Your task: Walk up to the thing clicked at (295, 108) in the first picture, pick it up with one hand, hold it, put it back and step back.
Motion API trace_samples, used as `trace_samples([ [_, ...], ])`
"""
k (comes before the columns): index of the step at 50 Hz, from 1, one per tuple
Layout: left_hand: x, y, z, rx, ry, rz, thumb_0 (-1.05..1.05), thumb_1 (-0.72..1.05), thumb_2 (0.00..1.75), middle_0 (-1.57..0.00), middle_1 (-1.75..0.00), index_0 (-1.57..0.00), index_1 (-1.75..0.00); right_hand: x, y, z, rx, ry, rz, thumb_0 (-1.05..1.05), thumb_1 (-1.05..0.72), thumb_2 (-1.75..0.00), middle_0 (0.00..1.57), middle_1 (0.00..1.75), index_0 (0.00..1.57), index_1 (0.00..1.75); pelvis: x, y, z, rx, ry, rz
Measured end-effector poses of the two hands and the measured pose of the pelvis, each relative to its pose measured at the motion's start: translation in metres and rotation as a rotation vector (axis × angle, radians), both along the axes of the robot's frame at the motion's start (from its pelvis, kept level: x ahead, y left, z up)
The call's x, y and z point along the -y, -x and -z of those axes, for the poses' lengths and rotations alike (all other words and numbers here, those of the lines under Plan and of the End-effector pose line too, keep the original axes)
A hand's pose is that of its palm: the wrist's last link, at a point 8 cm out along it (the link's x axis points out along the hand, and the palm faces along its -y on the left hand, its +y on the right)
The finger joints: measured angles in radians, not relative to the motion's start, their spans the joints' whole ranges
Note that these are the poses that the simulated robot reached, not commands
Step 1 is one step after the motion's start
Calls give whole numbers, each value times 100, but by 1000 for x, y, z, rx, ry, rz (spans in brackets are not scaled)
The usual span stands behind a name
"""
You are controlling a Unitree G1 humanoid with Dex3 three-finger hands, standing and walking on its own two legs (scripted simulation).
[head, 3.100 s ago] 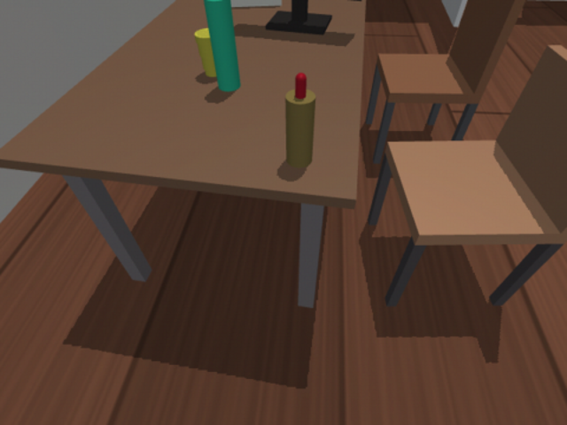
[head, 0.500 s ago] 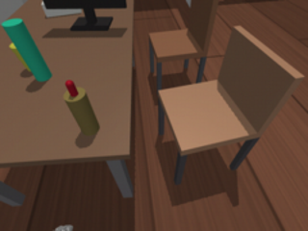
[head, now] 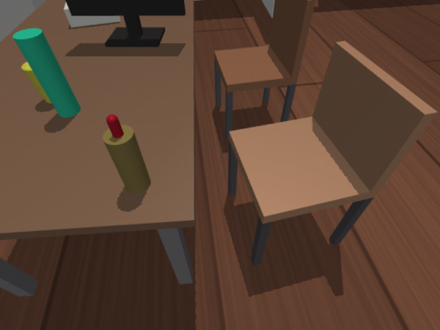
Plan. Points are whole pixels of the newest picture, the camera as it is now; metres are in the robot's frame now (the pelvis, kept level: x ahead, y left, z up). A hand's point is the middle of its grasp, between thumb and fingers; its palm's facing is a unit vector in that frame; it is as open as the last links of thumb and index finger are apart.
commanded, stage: walk up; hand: left
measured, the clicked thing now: (126, 154) +0.45 +0.24 +0.05
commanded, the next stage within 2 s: stand in 0.44 s
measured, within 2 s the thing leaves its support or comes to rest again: neither
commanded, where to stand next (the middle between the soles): +0.04 -0.01 m, yaw +3 degrees
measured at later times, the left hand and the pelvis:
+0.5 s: hand out of the picture +0.08 +0.24 -0.15, palm faces -0.04 -0.94 -0.35, open 7.4 cm; pelvis +0.01 -0.01 +0.00, yaw +0 degrees
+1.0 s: hand out of the picture +0.08 +0.25 -0.16, palm faces -0.03 -0.94 -0.34, open 7.4 cm; pelvis +0.01 +0.00 +0.00, yaw +1 degrees
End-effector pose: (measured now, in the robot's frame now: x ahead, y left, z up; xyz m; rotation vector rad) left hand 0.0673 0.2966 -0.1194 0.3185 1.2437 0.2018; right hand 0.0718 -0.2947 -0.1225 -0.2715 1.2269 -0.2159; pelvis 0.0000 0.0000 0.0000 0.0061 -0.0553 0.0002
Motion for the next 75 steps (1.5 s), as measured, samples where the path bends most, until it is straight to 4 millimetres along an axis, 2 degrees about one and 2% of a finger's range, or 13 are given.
trace_samples([
  [33,9,-16,-3,29,0,25,1,90,90,-21,-30,-20,-30,10,-6,-3,-8,14,-22,0,-90,-90,20,30,20,30,7,-6,-1,-19,6,-12],
  [53,4,0,0,11,8,5,1,90,90,-21,-30,-20,-30,5,-13,-6,5,20,-50,0,-90,-90,20,30,20,30,4,-5,-1,-21,8,-23],
  [75,-4,15,2,-9,10,-10,1,90,90,-21,-30,-20,-30,-3,-8,-5,-9,20,-58,0,-90,-90,20,30,20,30,-4,-2,-1,-21,8,-33],
])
